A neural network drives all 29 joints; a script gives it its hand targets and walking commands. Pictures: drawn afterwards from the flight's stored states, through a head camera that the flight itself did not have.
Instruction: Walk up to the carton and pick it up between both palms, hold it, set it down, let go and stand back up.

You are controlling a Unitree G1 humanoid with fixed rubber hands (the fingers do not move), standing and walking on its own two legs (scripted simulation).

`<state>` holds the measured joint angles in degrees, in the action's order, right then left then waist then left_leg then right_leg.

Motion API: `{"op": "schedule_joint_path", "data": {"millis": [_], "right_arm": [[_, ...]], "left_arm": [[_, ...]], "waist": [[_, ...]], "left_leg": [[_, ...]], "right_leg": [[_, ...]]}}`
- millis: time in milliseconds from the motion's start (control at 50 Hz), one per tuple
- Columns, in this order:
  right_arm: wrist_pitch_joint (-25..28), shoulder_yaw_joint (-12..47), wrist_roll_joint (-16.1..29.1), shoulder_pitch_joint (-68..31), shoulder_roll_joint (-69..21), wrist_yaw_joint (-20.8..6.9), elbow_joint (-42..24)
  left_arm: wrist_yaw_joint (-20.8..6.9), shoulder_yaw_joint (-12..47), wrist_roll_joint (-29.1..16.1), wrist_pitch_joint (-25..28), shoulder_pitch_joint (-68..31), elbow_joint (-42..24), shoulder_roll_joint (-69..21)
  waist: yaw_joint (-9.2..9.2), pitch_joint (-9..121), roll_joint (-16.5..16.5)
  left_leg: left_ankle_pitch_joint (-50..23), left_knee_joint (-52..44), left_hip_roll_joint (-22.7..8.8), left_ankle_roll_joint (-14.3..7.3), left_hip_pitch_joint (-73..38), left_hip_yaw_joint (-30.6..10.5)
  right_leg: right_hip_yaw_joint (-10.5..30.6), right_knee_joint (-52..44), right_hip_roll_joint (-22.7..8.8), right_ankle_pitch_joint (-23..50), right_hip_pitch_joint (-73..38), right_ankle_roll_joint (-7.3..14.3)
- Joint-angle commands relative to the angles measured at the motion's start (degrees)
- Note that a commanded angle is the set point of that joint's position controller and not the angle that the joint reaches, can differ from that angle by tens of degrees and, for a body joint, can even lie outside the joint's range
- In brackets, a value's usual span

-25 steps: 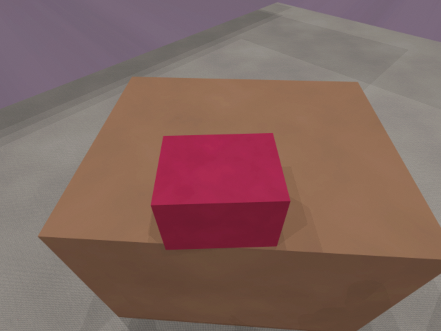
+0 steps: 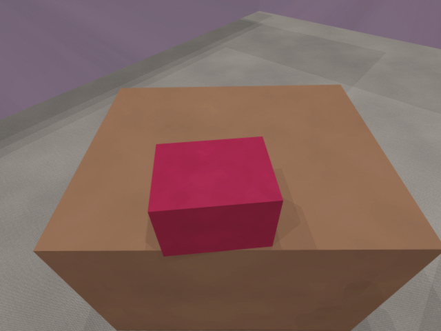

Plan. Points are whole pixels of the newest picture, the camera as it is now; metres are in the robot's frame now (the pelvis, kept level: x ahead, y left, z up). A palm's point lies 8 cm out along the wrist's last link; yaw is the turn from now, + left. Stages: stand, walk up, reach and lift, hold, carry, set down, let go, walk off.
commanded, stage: stand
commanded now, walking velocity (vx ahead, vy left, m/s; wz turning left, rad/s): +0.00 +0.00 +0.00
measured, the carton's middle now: (214, 195) +0.44 +0.02 -0.01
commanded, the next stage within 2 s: none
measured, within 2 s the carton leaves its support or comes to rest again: neither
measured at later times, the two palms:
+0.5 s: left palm out of the picture -0.03 +0.20 -0.14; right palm out of the picture -0.06 -0.22 -0.15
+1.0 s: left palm out of the picture -0.04 +0.20 -0.15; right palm out of the picture -0.07 -0.21 -0.15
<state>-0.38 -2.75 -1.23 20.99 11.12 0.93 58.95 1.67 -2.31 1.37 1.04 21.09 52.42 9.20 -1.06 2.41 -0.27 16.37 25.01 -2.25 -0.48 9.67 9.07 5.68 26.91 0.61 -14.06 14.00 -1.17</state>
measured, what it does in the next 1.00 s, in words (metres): stands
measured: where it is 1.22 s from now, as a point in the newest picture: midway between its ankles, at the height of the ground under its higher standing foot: outside the picture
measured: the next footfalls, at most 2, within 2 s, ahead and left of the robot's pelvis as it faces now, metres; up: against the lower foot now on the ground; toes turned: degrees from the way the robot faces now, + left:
none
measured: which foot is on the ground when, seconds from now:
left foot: down 0.00-1.00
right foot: down 0.00-1.00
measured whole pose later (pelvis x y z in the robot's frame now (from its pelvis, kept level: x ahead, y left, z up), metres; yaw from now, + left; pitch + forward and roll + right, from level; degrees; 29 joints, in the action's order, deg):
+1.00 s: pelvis -0.01 +0.00 +0.00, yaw +0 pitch +0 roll +1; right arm -0.2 -0.6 -0.9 22.5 7.5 2.5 64.9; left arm 2.5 -0.6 1.0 0.2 19.3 64.8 5.2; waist -0.9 0.7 -0.4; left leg 15.5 24.9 -2.2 -0.6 9.5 9.2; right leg 5.8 26.7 0.6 -13.1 13.8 -1.3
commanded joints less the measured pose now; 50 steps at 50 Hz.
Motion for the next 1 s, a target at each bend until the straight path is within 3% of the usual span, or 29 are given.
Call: {"op": "schedule_joint_path", "data": {"millis": [0, 440, 980], "right_arm": [[0.6, -1.0, 0.1, 3.8, 5.5, 0.6, -0.3], [0.4, 0.7, 0.3, 6.0, 2.1, 1.4, 5.2], [0.5, 1.5, 0.3, 7.5, 0.7, 1.9, 5.8]], "left_arm": [[0.5, -1.0, -0.1, 0.9, 2.7, -0.4, 4.4], [1.0, 0.4, -0.3, 0.1, 3.3, 8.6, 1.1], [1.1, 1.1, -0.4, -0.5, 2.4, 11.8, 0.2]], "waist": [[-0.06, -4.1, 0.9], [-0.04, -6.6, 0.9], [0.16, -7.0, 0.7]], "left_leg": [[-4.4, -5.4, -5.4, -2.0, -2.0, -6.2], [-3.0, -5.3, -5.1, -1.9, -1.5, -5.6], [-1.8, -5.6, -5.2, -2.1, -0.8, -5.9]], "right_leg": [[2.0, -3.8, -3.3, 11.2, 4.2, 1.5], [2.3, -4.6, -3.3, 9.8, 4.6, 1.4], [2.0, -4.5, -3.4, 8.3, 4.8, 1.1]]}}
